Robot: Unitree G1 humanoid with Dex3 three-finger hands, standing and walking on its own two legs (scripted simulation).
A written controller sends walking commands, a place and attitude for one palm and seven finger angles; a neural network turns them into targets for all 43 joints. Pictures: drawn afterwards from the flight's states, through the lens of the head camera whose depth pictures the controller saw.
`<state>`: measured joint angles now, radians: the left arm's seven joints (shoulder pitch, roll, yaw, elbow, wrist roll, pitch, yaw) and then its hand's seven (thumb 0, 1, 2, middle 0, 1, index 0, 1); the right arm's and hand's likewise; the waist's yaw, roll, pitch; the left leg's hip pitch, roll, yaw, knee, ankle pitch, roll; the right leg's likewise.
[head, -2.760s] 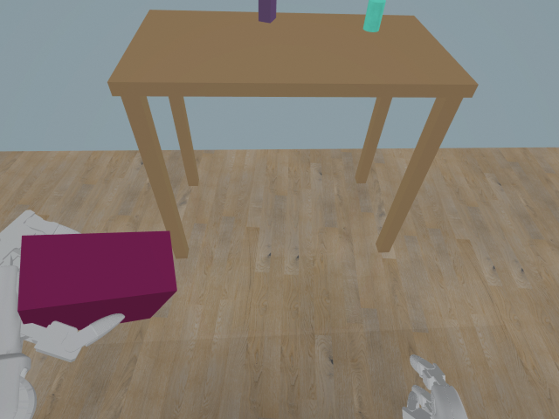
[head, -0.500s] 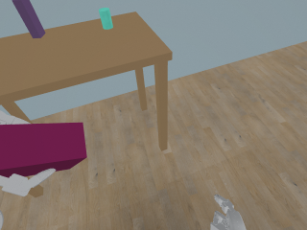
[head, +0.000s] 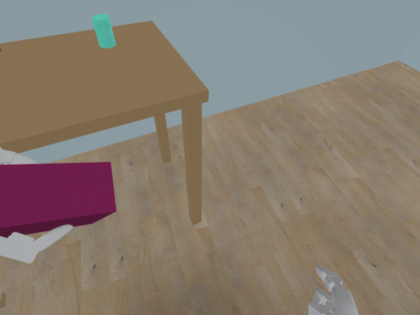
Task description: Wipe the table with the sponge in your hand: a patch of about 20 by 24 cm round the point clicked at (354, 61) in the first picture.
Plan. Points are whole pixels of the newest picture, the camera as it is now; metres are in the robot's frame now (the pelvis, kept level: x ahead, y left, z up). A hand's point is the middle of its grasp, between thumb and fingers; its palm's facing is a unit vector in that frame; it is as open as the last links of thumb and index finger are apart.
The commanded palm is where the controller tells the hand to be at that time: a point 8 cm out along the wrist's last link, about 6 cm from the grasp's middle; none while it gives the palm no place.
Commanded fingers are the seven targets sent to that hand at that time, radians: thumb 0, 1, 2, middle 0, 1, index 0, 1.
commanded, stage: take the last steps up to it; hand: left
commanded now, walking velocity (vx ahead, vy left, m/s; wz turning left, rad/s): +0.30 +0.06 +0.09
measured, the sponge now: (68, 199) +0.24 +0.21 +0.17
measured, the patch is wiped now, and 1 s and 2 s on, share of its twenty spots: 0.00 0.00 0.00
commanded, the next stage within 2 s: come to a stop and stand still in 0.94 s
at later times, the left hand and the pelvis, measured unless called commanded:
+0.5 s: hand (95, 157) +0.31 +0.19 +0.18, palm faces +0.44 -0.78 -0.44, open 10.8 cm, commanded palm +0.24 +0.24 +0.19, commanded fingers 0.00 0.10 1.30 -1.20 -1.60 -1.20 -1.60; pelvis +0.11 -0.06 +0.02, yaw +4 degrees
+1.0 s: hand (108, 116) +0.40 +0.20 +0.18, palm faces +0.45 -0.76 -0.48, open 10.8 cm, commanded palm +0.35 +0.24 +0.19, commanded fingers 0.00 0.10 1.30 -1.20 -1.60 -1.20 -1.60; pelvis +0.21 -0.05 +0.00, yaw +4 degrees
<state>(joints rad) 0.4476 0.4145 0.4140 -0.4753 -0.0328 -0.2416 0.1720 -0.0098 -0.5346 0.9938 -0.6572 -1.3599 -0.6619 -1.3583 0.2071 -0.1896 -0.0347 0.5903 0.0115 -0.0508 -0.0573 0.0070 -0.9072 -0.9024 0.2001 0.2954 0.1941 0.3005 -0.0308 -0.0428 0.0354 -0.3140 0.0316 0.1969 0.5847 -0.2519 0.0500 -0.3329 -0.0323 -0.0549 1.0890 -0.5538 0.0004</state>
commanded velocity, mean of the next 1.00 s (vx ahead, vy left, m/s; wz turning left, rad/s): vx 0.23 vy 0.09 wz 0.04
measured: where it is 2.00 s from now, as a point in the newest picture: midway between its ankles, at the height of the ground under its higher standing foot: outside the picture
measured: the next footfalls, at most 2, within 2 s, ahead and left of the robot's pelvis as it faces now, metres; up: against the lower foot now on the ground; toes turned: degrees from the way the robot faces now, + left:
right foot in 0.28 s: +0.15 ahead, -0.15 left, +0.00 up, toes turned -7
left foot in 0.66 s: +0.23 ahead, +0.10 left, +0.00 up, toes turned +12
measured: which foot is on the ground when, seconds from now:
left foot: down 0.00-0.28, up 0.30-0.64, down 0.66-0.98, up 1.00-1.00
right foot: up 0.00-0.26, down 0.28-0.66, up 0.68-0.94, down 0.96-1.00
